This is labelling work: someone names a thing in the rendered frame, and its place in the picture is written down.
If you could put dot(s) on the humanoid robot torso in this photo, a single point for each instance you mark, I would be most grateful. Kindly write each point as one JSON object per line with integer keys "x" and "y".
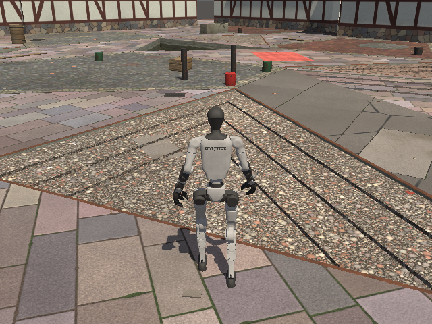
{"x": 216, "y": 159}

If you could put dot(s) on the robot right hand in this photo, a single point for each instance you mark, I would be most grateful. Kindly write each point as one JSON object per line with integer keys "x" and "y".
{"x": 247, "y": 185}

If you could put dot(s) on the robot left hand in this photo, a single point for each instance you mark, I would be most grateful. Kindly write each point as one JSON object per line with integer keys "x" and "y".
{"x": 177, "y": 196}

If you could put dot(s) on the robot right forearm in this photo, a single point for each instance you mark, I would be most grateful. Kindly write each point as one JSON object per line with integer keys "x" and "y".
{"x": 249, "y": 175}

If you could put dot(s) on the right robot foot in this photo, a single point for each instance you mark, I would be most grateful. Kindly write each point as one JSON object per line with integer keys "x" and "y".
{"x": 231, "y": 281}

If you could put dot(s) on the robot left forearm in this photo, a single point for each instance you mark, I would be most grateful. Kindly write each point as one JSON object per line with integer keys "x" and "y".
{"x": 181, "y": 180}

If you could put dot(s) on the robot left upper arm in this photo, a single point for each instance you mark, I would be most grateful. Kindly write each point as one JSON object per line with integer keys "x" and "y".
{"x": 191, "y": 153}

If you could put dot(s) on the robot right upper arm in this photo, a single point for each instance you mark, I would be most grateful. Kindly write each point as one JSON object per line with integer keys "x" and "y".
{"x": 240, "y": 151}

